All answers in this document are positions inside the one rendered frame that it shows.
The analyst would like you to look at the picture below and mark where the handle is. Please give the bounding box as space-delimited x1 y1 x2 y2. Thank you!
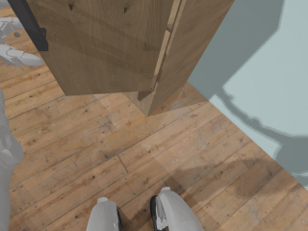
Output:
7 0 49 52

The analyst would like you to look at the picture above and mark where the right robot shin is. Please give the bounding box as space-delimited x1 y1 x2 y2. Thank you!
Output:
156 187 171 230

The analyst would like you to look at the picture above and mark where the cupboard door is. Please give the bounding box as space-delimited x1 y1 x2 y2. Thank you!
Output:
11 0 174 96

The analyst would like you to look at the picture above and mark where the robot left forearm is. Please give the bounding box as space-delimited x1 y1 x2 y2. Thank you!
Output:
0 79 10 129

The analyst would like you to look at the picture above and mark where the left robot upper arm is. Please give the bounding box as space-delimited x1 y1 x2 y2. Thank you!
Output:
0 124 23 231

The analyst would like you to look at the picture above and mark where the left robot shin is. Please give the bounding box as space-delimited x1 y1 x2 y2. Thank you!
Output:
97 197 119 231

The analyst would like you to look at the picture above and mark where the left robot hand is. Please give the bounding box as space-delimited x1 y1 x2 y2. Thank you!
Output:
0 0 43 67

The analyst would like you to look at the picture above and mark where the robot shin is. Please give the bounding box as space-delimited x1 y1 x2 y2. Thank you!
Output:
156 187 171 230
97 197 119 231

